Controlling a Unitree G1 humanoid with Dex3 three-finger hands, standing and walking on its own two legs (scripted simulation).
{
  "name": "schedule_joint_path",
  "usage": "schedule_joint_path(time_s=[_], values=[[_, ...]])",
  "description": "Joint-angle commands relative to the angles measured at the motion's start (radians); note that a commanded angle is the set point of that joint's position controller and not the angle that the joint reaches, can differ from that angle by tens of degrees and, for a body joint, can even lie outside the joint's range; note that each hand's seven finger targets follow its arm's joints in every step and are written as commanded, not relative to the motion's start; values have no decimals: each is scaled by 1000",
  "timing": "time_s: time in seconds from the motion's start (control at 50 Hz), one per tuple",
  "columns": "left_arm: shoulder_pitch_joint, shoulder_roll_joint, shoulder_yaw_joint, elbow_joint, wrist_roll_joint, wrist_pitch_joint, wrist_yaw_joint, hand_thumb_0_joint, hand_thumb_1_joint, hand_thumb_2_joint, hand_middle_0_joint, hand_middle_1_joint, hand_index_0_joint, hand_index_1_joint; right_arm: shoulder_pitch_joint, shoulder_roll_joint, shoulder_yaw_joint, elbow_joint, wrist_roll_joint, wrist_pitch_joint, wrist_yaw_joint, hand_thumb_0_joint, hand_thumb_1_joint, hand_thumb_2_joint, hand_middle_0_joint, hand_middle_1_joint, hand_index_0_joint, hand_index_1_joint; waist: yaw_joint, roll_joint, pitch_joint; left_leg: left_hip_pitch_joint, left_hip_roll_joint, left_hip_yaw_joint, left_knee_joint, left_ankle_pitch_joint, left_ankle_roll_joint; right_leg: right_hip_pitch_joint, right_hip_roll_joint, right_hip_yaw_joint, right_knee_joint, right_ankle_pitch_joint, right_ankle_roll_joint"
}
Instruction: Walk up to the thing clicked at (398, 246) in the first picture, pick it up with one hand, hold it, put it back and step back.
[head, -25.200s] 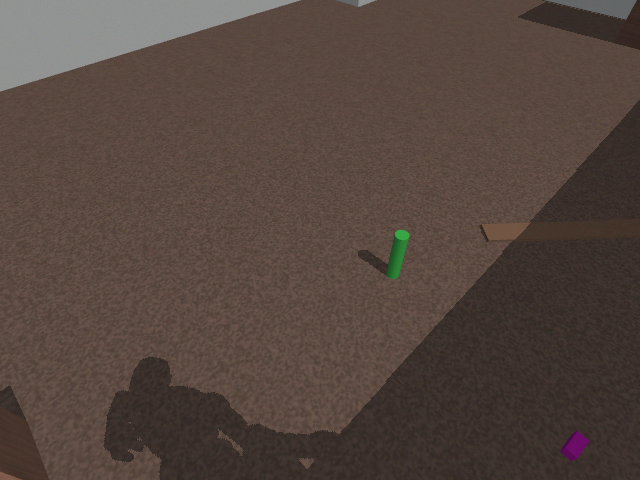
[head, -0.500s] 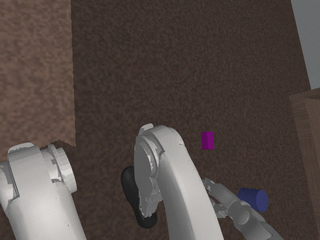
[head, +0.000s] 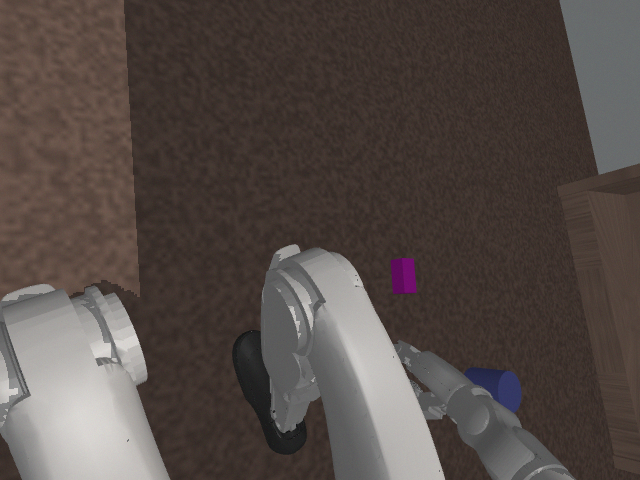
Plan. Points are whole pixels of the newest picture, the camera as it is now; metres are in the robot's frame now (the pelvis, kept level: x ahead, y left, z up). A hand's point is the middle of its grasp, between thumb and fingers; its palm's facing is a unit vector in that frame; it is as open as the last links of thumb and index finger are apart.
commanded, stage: lower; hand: left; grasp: from the side
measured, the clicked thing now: out of the picture +0.44 +0.36 -0.17
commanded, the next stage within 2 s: loosen in 0.04 s
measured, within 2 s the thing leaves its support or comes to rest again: rests again in 0.62 s
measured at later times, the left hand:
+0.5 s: hand out of the picture +0.45 +0.36 -0.14, palm faces +0.50 -0.86 +0.00, open 10.8 cm
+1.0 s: hand out of the picture +0.45 +0.38 -0.13, palm faces +0.55 -0.84 +0.00, open 17.3 cm
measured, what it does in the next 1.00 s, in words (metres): stands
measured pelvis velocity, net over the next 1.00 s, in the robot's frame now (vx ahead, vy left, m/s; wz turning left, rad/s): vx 0.00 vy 0.00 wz -0.01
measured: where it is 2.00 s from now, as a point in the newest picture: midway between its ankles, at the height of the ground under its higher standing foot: (200, 447)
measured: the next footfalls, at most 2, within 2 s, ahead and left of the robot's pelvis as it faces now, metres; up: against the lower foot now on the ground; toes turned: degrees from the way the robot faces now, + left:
none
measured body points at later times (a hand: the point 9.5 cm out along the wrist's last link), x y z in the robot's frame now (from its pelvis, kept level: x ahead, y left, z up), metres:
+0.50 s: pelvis +0.00 +0.00 +0.00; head +0.23 +0.19 +0.34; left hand +0.41 +0.41 -0.14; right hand +0.17 -0.24 -0.04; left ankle +0.08 +0.13 -0.25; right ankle +0.12 -0.11 -0.25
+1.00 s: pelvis +0.00 +0.00 +0.00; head +0.24 +0.18 +0.34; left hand +0.41 +0.42 -0.13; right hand +0.16 -0.24 -0.04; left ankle +0.08 +0.13 -0.25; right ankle +0.12 -0.11 -0.25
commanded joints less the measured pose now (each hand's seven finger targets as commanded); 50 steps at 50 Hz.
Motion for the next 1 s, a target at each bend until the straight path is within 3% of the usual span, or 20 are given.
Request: schedule_joint_path(time_s=[0.0,0.12,0.14,0.18,0.24,0.3,0.38,0.46,0.52,0.56,0.58,0.6,0.62,0.68,0.76,0.8,0.86,0.88,0.9,0.98], values=[[-242,286,12,-197,-26,-98,1,0,171,1170,-1279,-1373,-1307,-1357,52,-343,-112,-18,-3,11,-16,0,-907,-899,200,300,200,300,-71,598,-629,439,74,98,-287,160,18,278,9,-81,-206,246,-75],[-244,282,-10,-168,-21,-99,1,0,184,1173,-1281,-1366,-1307,-1352,49,-346,-104,-23,-4,12,-18,0,-903,-898,200,300,200,300,-84,574,-612,425,75,90,-286,155,20,283,11,-89,-206,246,-73],[-241,270,-20,-161,-21,-100,-1,0,169,1097,-1316,-1345,-1350,-1323,48,-344,-101,-21,-5,14,-19,0,-903,-893,201,300,200,300,-88,580,-611,433,77,87,-286,166,19,285,12,-91,-204,256,-71],[-243,280,-6,-164,-29,-104,1,0,25,937,-1186,-1185,-1230,-1163,50,-346,-98,-22,-6,12,-19,0,-911,-889,201,300,200,300,-84,574,-626,436,77,87,-275,178,20,293,12,-89,-202,269,-71],[-244,256,-8,-149,-46,-108,4,0,-48,697,-1038,-982,-1080,-943,51,-339,-92,-26,-8,13,-17,0,-907,-888,201,300,200,300,-85,556,-616,420,74,86,-273,168,24,305,14,-91,-212,265,-68],[-262,281,-12,-156,-31,-114,7,0,-205,532,-924,-815,-963,-776,42,-342,-93,-29,-8,14,-16,0,-916,-889,201,300,200,300,-86,581,-599,427,77,82,-291,148,18,277,15,-97,-206,239,-73],[-236,268,-30,-125,-17,-105,3,0,-409,335,-650,-573,-678,-547,41,-342,-95,-30,-8,22,-17,0,-914,-894,201,300,201,300,-86,582,-582,427,79,82,-300,137,15,261,14,-101,-205,226,-76],[-221,233,-46,-111,-35,-93,0,0,-512,250,-545,-461,-566,-442,41,-338,-90,-32,-6,25,-15,0,-919,-897,201,301,201,301,-86,556,-580,407,76,85,-292,126,22,273,17,-98,-217,227,-72],[-214,252,-26,-122,-39,-90,4,0,-521,230,-495,-423,-517,-403,38,-343,-93,-37,-1,25,-17,0,-919,-897,201,301,201,301,-73,563,-583,428,77,79,-302,156,19,273,17,-103,-211,243,-73],[-215,221,-46,-113,-36,-92,4,0,-506,211,-453,-382,-475,-362,44,-339,-90,-32,-4,27,-14,0,-913,-896,202,301,201,301,-88,570,-586,449,80,70,-307,177,15,274,17,-109,-204,256,-72],[-215,251,-23,-125,-34,-93,9,0,-520,194,-425,-353,-444,-336,41,-342,-92,-41,-3,27,-15,0,-911,-896,201,301,201,301,-80,567,-593,444,80,70,-306,173,16,275,17,-108,-204,252,-74],[-214,258,-20,-132,-32,-94,11,0,-519,183,-393,-334,-414,-315,44,-338,-91,-35,-4,30,-15,0,-911,-896,202,301,201,301,-74,574,-594,447,81,72,-305,179,15,280,18,-105,-205,256,-74],[-229,237,-43,-122,-31,-96,11,0,-538,158,-375,-306,-395,-287,39,-336,-88,-32,-1,34,-15,0,-914,-896,202,300,201,300,-84,578,-560,431,81,68,-316,143,14,248,16,-111,-203,223,-76],[-243,274,-22,-147,-27,-107,20,0,-558,86,-280,-201,-297,-184,33,-338,-86,-38,-4,30,-13,0,-913,-897,202,300,201,300,-79,590,-572,428,80,71,-313,130,16,261,16,-107,-207,218,-76],[-237,246,-40,-135,-29,-109,17,0,-611,6,-159,-92,-175,-75,40,-332,-83,-28,-6,30,-14,0,-909,-897,202,300,201,300,-85,576,-567,421,81,76,-308,120,19,263,18,-104,-214,214,-75],[-226,264,-30,-124,-31,-106,19,0,-611,20,-95,-72,-114,-54,45,-337,-81,-22,-7,31,-15,0,-893,-893,202,301,201,301,-82,574,-587,431,80,76,-297,141,20,278,19,-104,-215,232,-72],[-230,345,26,-191,-36,-107,19,0,-611,32,-86,-78,-106,-60,58,-341,-83,-21,-3,36,-19,0,-893,-894,202,301,201,301,-57,597,-634,457,83,79,-298,187,18,311,18,-97,-209,265,-72],[-238,340,13,-199,-35,-105,12,0,-605,35,-78,-70,-98,-52,57,-337,-84,-6,1,39,-22,0,-893,-894,202,300,201,300,-54,616,-611,450,82,83,-309,164,18,291,16,-93,-210,242,-74],[-230,370,47,-232,-35,-98,11,0,-611,36,-83,-76,-103,-59,63,-343,-90,-18,0,39,-23,0,-894,-894,202,300,201,300,-44,633,-642,474,84,86,-310,190,15,309,16,-91,-207,263,-73],[-239,469,101,-376,-29,-56,-8,0,-611,38,-73,-78,-95,-58,94,-340,-120,-5,16,50,-32,0,-892,-894,202,300,201,300,4,732,-721,530,85,105,-340,219,6,306,9,-67,-203,269,-81]])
